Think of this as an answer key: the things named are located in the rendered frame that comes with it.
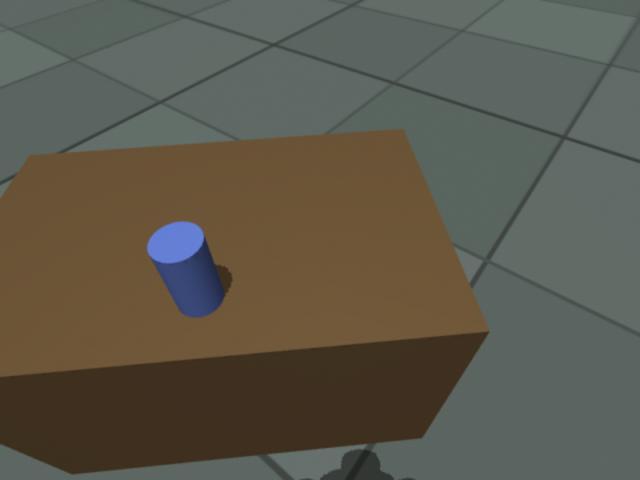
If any can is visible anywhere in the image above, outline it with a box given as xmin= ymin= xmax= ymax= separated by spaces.
xmin=147 ymin=222 xmax=224 ymax=318

